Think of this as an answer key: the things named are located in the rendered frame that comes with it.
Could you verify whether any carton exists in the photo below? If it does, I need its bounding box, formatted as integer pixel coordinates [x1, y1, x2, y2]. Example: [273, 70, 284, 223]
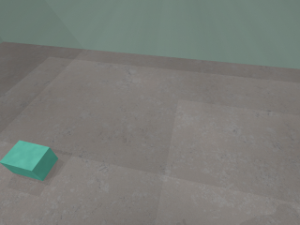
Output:
[0, 141, 58, 181]

